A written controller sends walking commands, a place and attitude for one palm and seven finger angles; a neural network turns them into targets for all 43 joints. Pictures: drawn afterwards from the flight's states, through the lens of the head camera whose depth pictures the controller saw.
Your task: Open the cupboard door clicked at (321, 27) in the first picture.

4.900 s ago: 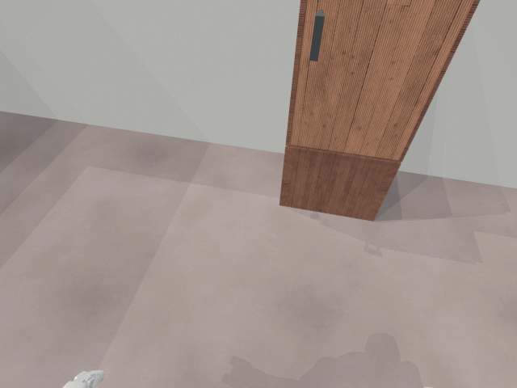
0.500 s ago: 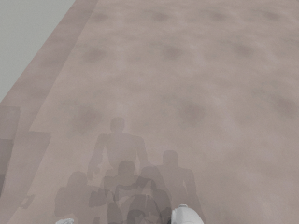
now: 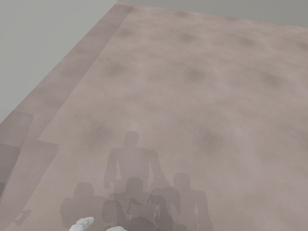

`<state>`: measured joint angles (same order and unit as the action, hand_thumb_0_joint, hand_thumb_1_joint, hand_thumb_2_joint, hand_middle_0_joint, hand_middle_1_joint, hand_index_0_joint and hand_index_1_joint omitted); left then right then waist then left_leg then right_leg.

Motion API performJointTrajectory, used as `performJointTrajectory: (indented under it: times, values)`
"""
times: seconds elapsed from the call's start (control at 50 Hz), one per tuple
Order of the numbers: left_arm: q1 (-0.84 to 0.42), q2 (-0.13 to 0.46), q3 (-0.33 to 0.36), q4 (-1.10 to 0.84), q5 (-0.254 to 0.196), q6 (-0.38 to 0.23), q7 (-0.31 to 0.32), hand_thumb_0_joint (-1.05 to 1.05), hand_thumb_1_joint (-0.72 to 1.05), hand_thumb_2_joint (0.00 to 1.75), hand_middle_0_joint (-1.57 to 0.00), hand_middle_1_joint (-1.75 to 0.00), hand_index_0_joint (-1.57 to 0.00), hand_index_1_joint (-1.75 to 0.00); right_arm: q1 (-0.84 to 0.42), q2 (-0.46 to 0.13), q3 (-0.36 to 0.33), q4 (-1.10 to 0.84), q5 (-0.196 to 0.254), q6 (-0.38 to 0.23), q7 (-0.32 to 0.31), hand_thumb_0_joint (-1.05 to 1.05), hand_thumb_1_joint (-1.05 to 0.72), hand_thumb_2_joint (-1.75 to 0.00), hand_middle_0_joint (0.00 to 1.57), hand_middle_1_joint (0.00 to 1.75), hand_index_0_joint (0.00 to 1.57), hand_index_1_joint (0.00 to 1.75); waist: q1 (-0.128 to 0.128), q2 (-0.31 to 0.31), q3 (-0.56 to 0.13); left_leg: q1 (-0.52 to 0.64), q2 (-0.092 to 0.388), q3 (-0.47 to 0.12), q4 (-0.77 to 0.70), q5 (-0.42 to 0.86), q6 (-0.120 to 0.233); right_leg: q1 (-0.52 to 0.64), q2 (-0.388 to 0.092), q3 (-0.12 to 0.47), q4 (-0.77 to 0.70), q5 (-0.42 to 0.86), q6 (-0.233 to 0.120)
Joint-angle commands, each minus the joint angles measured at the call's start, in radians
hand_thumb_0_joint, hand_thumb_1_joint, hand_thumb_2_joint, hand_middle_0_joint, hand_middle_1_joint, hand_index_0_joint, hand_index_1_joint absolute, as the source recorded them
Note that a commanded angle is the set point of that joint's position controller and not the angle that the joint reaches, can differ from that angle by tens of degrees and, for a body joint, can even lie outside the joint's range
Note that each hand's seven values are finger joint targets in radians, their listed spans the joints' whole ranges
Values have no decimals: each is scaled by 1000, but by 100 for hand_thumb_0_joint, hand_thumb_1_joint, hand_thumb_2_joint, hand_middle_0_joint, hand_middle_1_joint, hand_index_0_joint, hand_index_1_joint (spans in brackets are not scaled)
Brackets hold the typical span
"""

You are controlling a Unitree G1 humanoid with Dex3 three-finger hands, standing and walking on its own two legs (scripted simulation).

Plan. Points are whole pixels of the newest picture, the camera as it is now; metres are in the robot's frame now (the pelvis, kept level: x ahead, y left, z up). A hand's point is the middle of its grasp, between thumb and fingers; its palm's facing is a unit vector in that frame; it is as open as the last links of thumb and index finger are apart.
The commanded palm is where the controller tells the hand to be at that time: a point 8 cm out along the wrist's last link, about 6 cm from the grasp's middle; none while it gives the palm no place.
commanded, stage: turn to face it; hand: left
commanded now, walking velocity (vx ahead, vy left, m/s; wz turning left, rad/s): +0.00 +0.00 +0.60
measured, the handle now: out of the picture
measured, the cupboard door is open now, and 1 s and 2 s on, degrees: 0 0 0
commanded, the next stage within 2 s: none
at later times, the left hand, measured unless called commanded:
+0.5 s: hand out of the picture +0.01 +0.24 -0.15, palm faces +0.29 -0.93 -0.24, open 7.3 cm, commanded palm none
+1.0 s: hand out of the picture -0.10 +0.15 -0.15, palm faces +0.57 -0.79 -0.25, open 7.3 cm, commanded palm none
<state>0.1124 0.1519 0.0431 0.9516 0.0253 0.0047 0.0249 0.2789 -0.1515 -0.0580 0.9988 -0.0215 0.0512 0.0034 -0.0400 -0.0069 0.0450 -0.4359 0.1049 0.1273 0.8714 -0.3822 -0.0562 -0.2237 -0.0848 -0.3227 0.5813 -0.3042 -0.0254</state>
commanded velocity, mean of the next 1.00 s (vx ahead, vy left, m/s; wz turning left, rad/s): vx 0.00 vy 0.00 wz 0.60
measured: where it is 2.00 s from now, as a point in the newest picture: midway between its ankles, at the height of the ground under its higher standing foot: outside the picture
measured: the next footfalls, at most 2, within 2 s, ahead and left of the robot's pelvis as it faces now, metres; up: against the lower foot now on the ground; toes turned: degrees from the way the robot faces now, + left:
left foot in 0.04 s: +0.08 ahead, +0.10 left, +0.00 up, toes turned +11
right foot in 0.66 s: +0.03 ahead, -0.14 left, +0.00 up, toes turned +19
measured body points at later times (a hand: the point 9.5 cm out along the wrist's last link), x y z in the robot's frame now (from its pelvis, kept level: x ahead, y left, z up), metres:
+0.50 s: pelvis -0.01 +0.01 +0.02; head +0.00 +0.04 +0.46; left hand +0.00 +0.29 -0.14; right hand +0.11 -0.22 -0.12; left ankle +0.04 +0.09 -0.73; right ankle +0.00 -0.17 -0.66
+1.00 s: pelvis -0.03 -0.03 +0.01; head +0.02 -0.02 +0.46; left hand -0.13 +0.19 -0.13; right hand +0.17 -0.22 -0.14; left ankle -0.12 +0.09 -0.67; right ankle -0.01 -0.15 -0.73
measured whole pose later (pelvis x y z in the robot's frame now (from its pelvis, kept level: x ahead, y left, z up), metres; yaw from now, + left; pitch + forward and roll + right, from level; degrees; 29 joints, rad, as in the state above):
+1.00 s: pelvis -0.03 -0.03 +0.01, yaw +35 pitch +1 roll +2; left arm 0.27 0.18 0.03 0.91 0.03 0.01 0.01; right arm 0.18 -0.26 -0.09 0.96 -0.02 0.10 0.03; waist 0.01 0.01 0.09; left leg -0.44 0.05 0.03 0.92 -0.40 -0.08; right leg -0.17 -0.14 -0.25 0.53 -0.36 0.01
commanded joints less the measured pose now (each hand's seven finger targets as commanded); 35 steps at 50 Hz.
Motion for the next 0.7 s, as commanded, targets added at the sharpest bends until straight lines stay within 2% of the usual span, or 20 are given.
performJointTrajectory:
  times: [0.0, 0.02, 0.04, 0.06, 0.08, 0.1, 0.12, 0.16, 0.2, 0.26, 0.34, 0.44, 0.48, 0.54, 0.58, 0.6, 0.62, 0.64, 0.66, 0.68]
  values:
    - [53, 155, 55, -53, -6, 3, 13, 0, 90, 90, -20, -30, -20, -30, 110, -96, -27, -55, -3, -26, 9, 0, -90, -90, 20, 30, 20, 30, -10, 39, -47, 186, 8, -43, -312, 197, 32, -76, -251, 126, 24, 152, -25]
    - [76, 109, 51, -76, -17, 11, 6, 0, 90, 90, -20, -30, -20, -30, 152, -181, -44, -58, -10, -38, 6, 0, -90, -90, 20, 30, 20, 30, -21, 317, -61, 250, 184, -349, -457, 464, 125, -229, -112, 79, 246, -98, 59]
    - [24, 83, 39, -124, -17, 16, 4, 0, 90, 90, -20, -30, -20, -30, 179, -257, -57, -60, -12, -41, -4, 0, -90, -90, 20, 30, 20, 30, -47, 427, -57, 274, 358, -573, -555, 717, 256, -366, -6, 146, 491, -411, 102]
    - [-3, 107, 42, -135, -9, 20, 1, 0, 90, 90, -20, -30, -20, -30, 171, -269, -59, -61, -13, -41, -12, 0, -90, -90, 20, 30, 20, 30, -40, 267, -94, 261, 367, -537, -554, 586, 293, -356, -23, 261, 611, -341, 81]
    - [-23, 100, 44, -122, -3, 23, 0, 0, 90, 90, -20, -30, -20, -30, 126, -243, -55, -72, -10, -46, -18, 0, -90, -90, 20, 30, 20, 30, -25, 250, -95, 251, 294, -518, -574, 469, 252, -405, -32, 290, 650, -253, 80]
    - [-17, 111, 53, -111, 0, 18, -6, 0, 90, 90, -20, -30, -20, -30, 80, -227, -48, -87, -8, -50, -23, 0, -90, -90, 20, 30, 20, 30, -14, 199, -112, 275, 256, -491, -561, 422, 213, -431, -27, 307, 686, -181, 88]
    - [3, 125, 57, -95, 1, 17, -10, 0, 90, 90, -20, -30, -20, -30, 38, -216, -40, -101, -6, -54, -25, 0, -90, -90, 20, 30, 20, 30, 0, 159, -113, 280, 215, -424, -550, 438, 181, -421, -32, 320, 684, -109, 95]
    - [54, 134, 60, -69, -3, 19, -13, 0, 90, 90, -20, -30, -20, -30, 6, -214, -36, -113, 0, -62, -27, 0, -90, -90, 20, 30, 20, 30, 18, 105, -145, 306, 154, -352, -548, 454, 157, -387, -25, 324, 659, -35, 108]
    - [75, 143, 61, -54, -5, 24, -13, 0, 90, 90, -20, -30, -20, -30, 1, -221, -40, -117, 3, -63, -27, 0, -90, -90, 20, 30, 20, 30, 20, 79, -161, 326, 141, -342, -561, 441, 159, -371, -25, 329, 628, -11, 120]
    - [72, 153, 60, -58, -6, 28, -7, 0, 90, 90, -20, -30, -20, -30, 16, -230, -46, -110, 4, -58, -23, 0, -90, -90, 20, 30, 20, 30, 10, 89, -154, 354, 136, -369, -572, 403, 180, -364, -21, 335, 558, -25, 132]
    - [58, 167, 62, -65, -7, 34, -4, 0, 90, 90, -20, -30, -20, -30, 0, -240, -53, -112, 3, -44, -14, 0, -90, -90, 20, 30, 20, 30, 3, 140, -91, 281, 120, -426, -618, 210, 192, -328, -12, 335, 470, -49, 136]
    - [50, 170, 59, -86, -8, 37, -2, 0, 90, 90, -20, -30, -20, -30, -30, -267, -67, -125, -3, -27, -6, 0, -90, -90, 20, 30, 20, 30, -2, 167, -64, 195, 106, -524, -649, -6, 211, -252, 19, 329, 336, -112, 117]
    - [68, 170, 56, -91, -9, 36, -2, 0, 90, 90, -20, -30, -20, -30, -43, -273, -72, -134, -5, -22, -4, 0, -90, -90, 20, 30, 20, 30, 2, 176, -74, 177, 95, -555, -645, -26, 213, -209, 39, 327, 266, -128, 105]
    - [160, 161, 57, -81, -17, 37, 2, 0, 90, 90, -20, -30, -20, -30, -88, -281, -80, -155, -11, -10, 1, 0, -90, -90, 20, 30, 20, 30, 35, 190, -100, 90, 54, -556, -660, -32, 178, -41, 83, 295, 115, -132, 76]
    - [249, 175, 62, -66, -19, 30, 4, 0, 90, 90, -20, -30, -20, -30, -124, -270, -85, -169, -9, -4, 5, 0, -90, -90, 20, 30, 20, 30, 71, 172, -108, 19, -5, -522, -625, -7, 123, 112, 98, 273, -103, -51, 60]
    - [298, 203, 71, -60, -14, 23, 9, 0, 90, 90, -20, -30, -20, -30, -131, -236, -82, -176, -2, 0, 7, 0, -90, -90, 20, 30, 20, 30, 96, 92, -114, -89, -60, -463, -519, -60, 71, 234, 31, 316, -258, -26, 33]
    - [285, 297, 89, -86, 8, 11, 18, 0, 90, 90, -20, -30, -20, -30, -93, -153, -73, -191, 8, 4, 9, 0, -90, -90, 20, 30, 20, 30, 90, -213, -104, -275, -185, -290, -182, -116, 5, 285, -256, 640, -442, -275, -62]
    - [149, 321, 73, -129, 3, 18, 22, 0, 90, 90, -20, -30, -20, -30, -110, -181, -80, -198, -7, -1, 4, 0, -90, -90, 20, 30, 20, 30, 64, -296, -11, -300, -201, -206, 88, -140, -4, 49, -427, 752, -483, -316, -118]
    - [22, 281, 61, -169, -4, 16, 25, 0, 90, 90, -20, -30, -20, -30, -96, -211, -83, -195, -13, 5, 12, 0, -90, -90, 20, 30, 20, 30, 7, -172, 21, -207, -153, -242, 226, -76, 17, -127, -391, 623, -471, -242, -104]
    - [-34, 249, 64, -180, -8, 2, 24, 0, 90, 90, -20, -30, -20, -30, -65, -197, -83, -176, -12, 16, 17, 0, -90, -90, 20, 30, 20, 30, -26, -170, 14, -169, -141, -229, 293, -29, 12, -150, -319, 576, -454, -173, -79]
